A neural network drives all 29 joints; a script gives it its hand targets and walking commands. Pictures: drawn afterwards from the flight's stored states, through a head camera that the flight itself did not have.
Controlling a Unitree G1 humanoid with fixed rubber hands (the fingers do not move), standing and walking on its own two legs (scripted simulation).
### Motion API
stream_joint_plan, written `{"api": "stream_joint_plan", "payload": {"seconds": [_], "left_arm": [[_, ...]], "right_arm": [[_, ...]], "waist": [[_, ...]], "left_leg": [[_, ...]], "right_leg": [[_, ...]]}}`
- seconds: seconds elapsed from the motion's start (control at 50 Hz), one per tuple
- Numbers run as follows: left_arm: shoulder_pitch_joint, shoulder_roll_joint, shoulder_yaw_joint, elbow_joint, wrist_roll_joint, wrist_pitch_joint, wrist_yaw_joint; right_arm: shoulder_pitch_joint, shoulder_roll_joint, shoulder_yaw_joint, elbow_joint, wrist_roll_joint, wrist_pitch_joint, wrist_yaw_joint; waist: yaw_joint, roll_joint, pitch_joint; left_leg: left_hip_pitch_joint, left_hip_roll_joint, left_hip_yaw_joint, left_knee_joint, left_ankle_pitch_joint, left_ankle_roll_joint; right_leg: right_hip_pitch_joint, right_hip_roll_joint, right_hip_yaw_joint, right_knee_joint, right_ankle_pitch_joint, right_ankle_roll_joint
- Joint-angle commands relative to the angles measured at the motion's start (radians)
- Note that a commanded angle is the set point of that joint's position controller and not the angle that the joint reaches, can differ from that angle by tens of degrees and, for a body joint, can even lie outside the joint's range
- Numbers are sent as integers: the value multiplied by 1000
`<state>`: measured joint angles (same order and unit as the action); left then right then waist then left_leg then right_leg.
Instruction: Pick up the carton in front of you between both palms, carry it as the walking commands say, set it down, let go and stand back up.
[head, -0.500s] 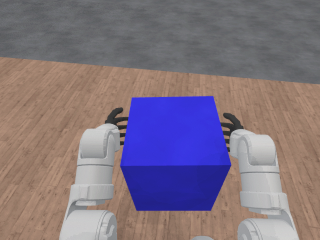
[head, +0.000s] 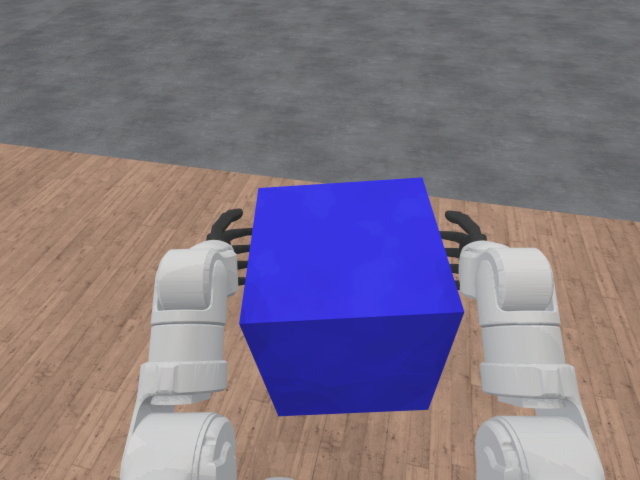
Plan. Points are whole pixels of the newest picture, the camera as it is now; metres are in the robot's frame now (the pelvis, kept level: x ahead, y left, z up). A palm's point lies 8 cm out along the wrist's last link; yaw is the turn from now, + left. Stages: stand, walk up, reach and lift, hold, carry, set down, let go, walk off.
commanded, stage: carry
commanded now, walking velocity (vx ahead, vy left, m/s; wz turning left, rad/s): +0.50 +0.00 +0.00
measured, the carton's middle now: (346, 303) +0.35 +0.01 +0.02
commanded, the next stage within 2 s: none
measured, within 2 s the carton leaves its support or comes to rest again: neither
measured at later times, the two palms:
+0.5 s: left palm (257, 136) +0.67 +0.18 +0.06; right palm (424, 141) +0.65 -0.12 +0.06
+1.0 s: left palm (294, 58) +0.98 +0.14 +0.07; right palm (424, 60) +0.98 -0.16 +0.06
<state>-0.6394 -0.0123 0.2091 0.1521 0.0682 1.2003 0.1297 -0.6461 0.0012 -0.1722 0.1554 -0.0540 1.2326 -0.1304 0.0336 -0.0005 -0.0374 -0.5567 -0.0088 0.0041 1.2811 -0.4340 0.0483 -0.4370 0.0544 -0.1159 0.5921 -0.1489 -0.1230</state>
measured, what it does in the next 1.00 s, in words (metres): goes down: left foot, then right foot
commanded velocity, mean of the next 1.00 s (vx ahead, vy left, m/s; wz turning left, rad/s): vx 0.50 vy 0.00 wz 0.00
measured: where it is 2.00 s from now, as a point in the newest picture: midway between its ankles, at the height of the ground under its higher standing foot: (349, 240)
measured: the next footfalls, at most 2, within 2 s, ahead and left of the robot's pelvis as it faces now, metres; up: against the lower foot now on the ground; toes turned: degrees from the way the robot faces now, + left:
left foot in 0.38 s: +0.42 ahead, +0.08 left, -0.03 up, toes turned +2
right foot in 0.90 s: +0.74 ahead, -0.06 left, -0.06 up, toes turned -4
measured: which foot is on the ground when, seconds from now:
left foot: up 0.00-0.36, down 0.38-0.92, up 0.94-1.00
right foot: down 0.00-0.38, up 0.40-0.88, down 0.90-1.00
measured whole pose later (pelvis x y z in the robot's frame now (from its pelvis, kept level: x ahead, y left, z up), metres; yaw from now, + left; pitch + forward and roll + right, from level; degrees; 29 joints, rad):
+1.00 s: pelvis +0.62 -0.01 -0.06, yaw +0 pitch +4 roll +0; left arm -0.66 -0.03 0.21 0.17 0.10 1.18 0.13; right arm -0.66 -0.02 -0.18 0.18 -0.03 1.20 -0.13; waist 0.00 0.01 -0.08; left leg -0.37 -0.06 0.01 1.27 -0.51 0.06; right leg -0.51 0.05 -0.12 0.62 -0.11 -0.12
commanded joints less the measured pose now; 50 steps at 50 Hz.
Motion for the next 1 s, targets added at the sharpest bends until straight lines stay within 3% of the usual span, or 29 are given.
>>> {"api": "stream_joint_plan", "payload": {"seconds": [0.0, 0.1, 0.2, 0.26, 0.3, 0.32, 0.34, 0.36, 0.38, 0.4, 0.42, 0.44, 0.46, 0.48, 0.54, 0.6, 0.64, 0.7, 0.78, 0.82, 0.84, 0.86, 0.88, 0.9, 0.92, 0.94, 0.96, 0.98], "left_arm": [[-813, -1174, -659, -176, -521, -25, -270], [-742, -1142, -666, -197, -515, -29, -271], [-665, -1092, -666, -158, -486, -20, -271], [-618, -1080, -652, -94, -460, -24, -277], [-614, -1090, -650, -54, -452, -31, -281], [-619, -1099, -652, -35, -453, -34, -285], [-629, -1108, -653, -18, -453, -39, -288], [-640, -1116, -650, -6, -445, -45, -290], [-642, -1148, -650, 24, -444, -46, -293], [-647, -1157, -628, 26, -447, -46, -291], [-696, -1163, -643, -9, -455, -56, -284], [-745, -1179, -652, -56, -464, -65, -275], [-763, -1190, -655, -88, -468, -71, -263], [-756, -1190, -651, -112, -464, -75, -249], [-667, -1182, -657, -150, -436, -80, -216], [-604, -1155, -671, -173, -407, -83, -197], [-594, -1132, -684, -198, -395, -83, -191], [-611, -1088, -704, -238, -391, -74, -187], [-582, -1022, -691, -199, -371, -42, -194], [-575, -991, -665, -159, -358, -25, -205], [-564, -974, -646, -131, -351, -19, -209], [-554, -965, -627, -104, -345, -15, -214], [-555, -960, -607, -85, -342, -12, -222], [-554, -955, -578, -47, -342, -6, -229], [-585, -920, -561, -11, -332, -7, -230], [-556, -979, -562, 14, -362, -9, -238], [-612, -1020, -574, -21, -386, -17, -249], [-686, -1073, -599, -62, -420, -21, -257]], "right_arm": [[-766, 1123, 594, -195, 408, -65, 206], [-700, 1101, 618, -224, 376, -76, 183], [-660, 1058, 634, -209, 357, -63, 182], [-635, 1038, 623, -159, 341, -55, 197], [-624, 1029, 604, -120, 334, -55, 210], [-617, 1024, 589, -95, 330, -58, 216], [-603, 1023, 573, -72, 325, -63, 222], [-584, 1018, 554, -55, 320, -69, 232], [-589, 1011, 527, -22, 315, -74, 238], [-583, 1012, 520, -3, 314, -86, 241], [-585, 1055, 538, -15, 337, -95, 247], [-651, 1093, 560, -76, 368, -104, 253], [-720, 1128, 586, -135, 406, -108, 256], [-770, 1153, 613, -182, 442, -111, 256], [-783, 1178, 656, -257, 498, -115, 255], [-720, 1159, 674, -271, 503, -113, 257], [-699, 1138, 682, -282, 500, -112, 260], [-697, 1096, 691, -302, 495, -104, 261], [-631, 1038, 671, -238, 465, -83, 262], [-630, 1023, 661, -193, 454, -75, 265], [-638, 1022, 656, -169, 452, -71, 267], [-644, 1025, 649, -145, 451, -67, 269], [-654, 1022, 640, -126, 449, -65, 270], [-669, 1024, 622, -107, 441, -61, 271], [-697, 1062, 610, -72, 443, -48, 264], [-705, 1047, 602, -82, 432, -48, 258], [-756, 1076, 600, -104, 436, -53, 255], [-783, 1099, 596, -124, 437, -58, 248]], "waist": [[-7, -61, -430], [28, -96, -442], [61, -102, -391], [83, -116, -340], [47, -137, -336], [9, -142, -364], [-40, -112, -406], [-66, -34, -469], [-37, 178, -534], [-97, 303, -612], [-90, 223, -552], [-96, 151, -505], [-76, 70, -457], [-70, 40, -448], [-56, 68, -470], [-79, 94, -480], [-93, 100, -474], [-111, 104, -437], [-147, 101, -380], [-123, 120, -360], [-84, 130, -375], [-35, 103, -411], [3, 44, -451], [-20, -102, -509], [21, -308, -607], [35, -235, -584], [32, -170, -515], [18, -69, -471]], "left_leg": [[-139, 55, -12, -90, 85, -19], [-282, 58, 27, -265, 220, -32], [-253, 11, 84, -527, 408, -12], [-163, -28, 132, -733, 521, 15], [23, -45, 140, -836, 573, 47], [154, -55, 149, -855, 573, 56], [330, -35, 149, -905, 612, 58], [566, 89, 17, -832, 698, 54], [823, 347, -282, -659, 1072, 105], [944, 430, -589, -767, 680, 291], [873, 371, -573, -834, 437, 280], [785, 323, -504, -857, 382, 249], [693, 297, -430, -874, 429, 218], [620, 285, -378, -890, 430, 204], [568, 252, -276, -890, 533, 177], [659, 226, -201, -844, 788, 163], [708, 212, -173, -821, 884, 152], [732, 171, -124, -802, 930, 135], [742, 120, -69, -763, 923, 124], [672, 121, -44, -710, 905, 103], [629, 122, -22, -632, 949, 84], [557, 103, 29, -497, 929, 56], [387, 73, 44, -321, 687, 35], [162, 19, 59, -170, 61, 18], [-131, -102, 1, 132, -204, -25], [-222, -49, -36, 175, -145, 5], [-238, -21, -39, 154, -84, 14], [-216, 5, -45, 93, -17, 12]], "right_leg": [[399, -290, 396, -234, 136, -98], [580, -261, 300, -160, 525, -73], [636, -196, 222, -119, 639, -43], [645, -167, 178, -95, 645, -33], [584, -175, 159, -39, 701, -8], [550, -174, 140, 48, 742, 13], [478, -154, 89, 198, 681, 44], [285, -121, 80, 397, 354, 63], [12, -48, 90, 558, -346, 90], [-218, 41, 143, 810, -483, 109], [-302, -7, 171, 824, -418, 83], [-317, -33, 162, 800, -365, 72], [-309, -65, 156, 743, -309, 77], [-272, -89, 157, 687, -273, 82], [-235, -104, 126, 587, -234, 104], [-332, -108, 98, 487, -153, 117], [-378, -102, 87, 425, -84, 116], [-379, -84, 65, 273, 53, 102], [-277, -26, -5, -16, 225, 78], [-120, -14, -6, -132, 295, 47], [6, -2, -17, -159, 303, 32], [186, 0, -37, -217, 348, 27], [396, -86, 38, -175, 391, 25], [615, -312, 293, -3, 709, 22], [842, -477, 660, -45, 514, -202], [789, -439, 716, -121, 198, -205], [684, -375, 637, -160, 98, -162], [579, -349, 572, -183, 86, -127]]}}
